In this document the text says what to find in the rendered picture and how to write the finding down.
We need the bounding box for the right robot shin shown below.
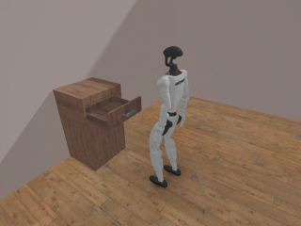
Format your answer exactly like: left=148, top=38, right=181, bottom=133
left=165, top=139, right=177, bottom=170

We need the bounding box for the right robot upper arm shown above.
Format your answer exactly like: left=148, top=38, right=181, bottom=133
left=180, top=70, right=190, bottom=99

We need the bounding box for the robot right hand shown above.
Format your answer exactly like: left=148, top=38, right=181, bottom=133
left=176, top=112, right=186, bottom=128

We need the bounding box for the robot left forearm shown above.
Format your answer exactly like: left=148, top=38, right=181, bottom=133
left=155, top=105, right=169, bottom=135

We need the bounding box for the robot left hand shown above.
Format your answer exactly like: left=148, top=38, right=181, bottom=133
left=150, top=133, right=163, bottom=151

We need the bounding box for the left robot upper arm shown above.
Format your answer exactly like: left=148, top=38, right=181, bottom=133
left=157, top=75, right=171, bottom=112

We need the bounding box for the robot right forearm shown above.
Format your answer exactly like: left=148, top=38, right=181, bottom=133
left=179, top=95, right=190, bottom=115

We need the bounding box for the handle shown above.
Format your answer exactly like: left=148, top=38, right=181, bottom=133
left=122, top=109, right=136, bottom=118

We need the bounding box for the right robot thigh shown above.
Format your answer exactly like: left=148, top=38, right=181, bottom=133
left=164, top=115, right=182, bottom=149

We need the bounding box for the cabinet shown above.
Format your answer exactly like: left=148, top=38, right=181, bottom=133
left=53, top=77, right=126, bottom=171

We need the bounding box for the drawer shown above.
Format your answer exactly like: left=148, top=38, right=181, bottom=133
left=85, top=96, right=142, bottom=131

